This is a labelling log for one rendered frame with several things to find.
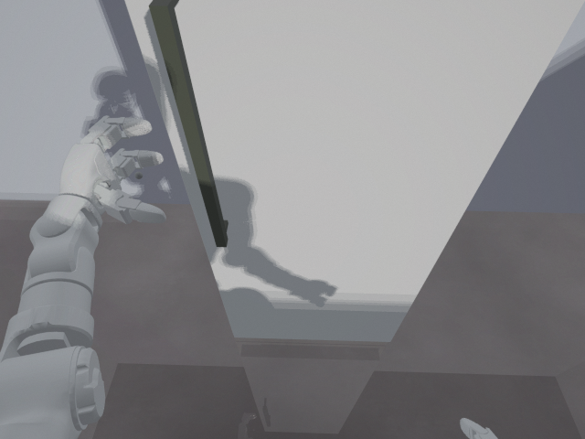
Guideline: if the left robot upper arm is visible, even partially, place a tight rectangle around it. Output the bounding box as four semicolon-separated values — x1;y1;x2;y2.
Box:
0;346;105;439

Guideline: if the fridge door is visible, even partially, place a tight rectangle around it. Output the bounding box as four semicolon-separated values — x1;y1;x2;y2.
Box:
124;0;585;342

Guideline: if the robot left hand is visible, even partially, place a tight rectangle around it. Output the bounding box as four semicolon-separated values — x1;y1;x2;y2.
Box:
58;115;166;224

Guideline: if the robot right hand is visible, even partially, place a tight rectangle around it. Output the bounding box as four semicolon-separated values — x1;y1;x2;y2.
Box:
460;418;498;439

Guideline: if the left robot forearm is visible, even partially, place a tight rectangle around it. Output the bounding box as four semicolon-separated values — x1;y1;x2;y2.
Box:
0;195;102;363

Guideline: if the handle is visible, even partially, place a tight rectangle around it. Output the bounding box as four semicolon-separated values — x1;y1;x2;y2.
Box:
149;0;229;247

